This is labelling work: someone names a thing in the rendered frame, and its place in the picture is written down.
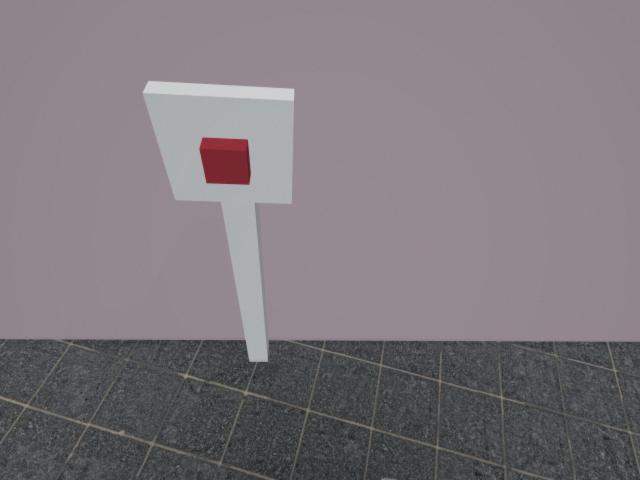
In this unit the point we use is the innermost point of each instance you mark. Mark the button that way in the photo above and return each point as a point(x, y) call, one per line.
point(225, 161)

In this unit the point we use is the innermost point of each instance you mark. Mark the panel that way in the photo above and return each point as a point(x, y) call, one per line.
point(183, 113)

